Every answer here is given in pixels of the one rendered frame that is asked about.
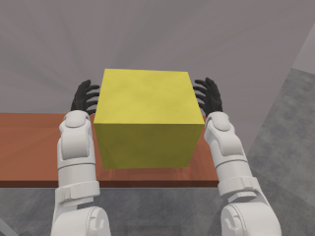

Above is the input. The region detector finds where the robot left forearm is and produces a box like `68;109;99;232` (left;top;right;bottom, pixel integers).
50;110;100;236

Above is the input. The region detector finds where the table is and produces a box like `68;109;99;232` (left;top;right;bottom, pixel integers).
0;112;220;236

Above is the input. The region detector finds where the right robot hand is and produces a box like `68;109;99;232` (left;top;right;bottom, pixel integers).
192;77;223;118

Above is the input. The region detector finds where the right robot upper arm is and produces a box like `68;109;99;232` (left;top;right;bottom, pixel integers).
220;202;282;236

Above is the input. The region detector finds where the left robot hand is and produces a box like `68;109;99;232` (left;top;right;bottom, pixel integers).
70;80;100;115

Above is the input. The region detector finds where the left robot upper arm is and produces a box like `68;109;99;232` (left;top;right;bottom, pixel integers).
51;206;111;236

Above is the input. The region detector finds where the robot right forearm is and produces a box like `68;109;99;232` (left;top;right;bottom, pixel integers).
204;111;282;235

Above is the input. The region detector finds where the carton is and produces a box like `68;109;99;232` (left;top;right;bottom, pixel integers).
94;69;205;169

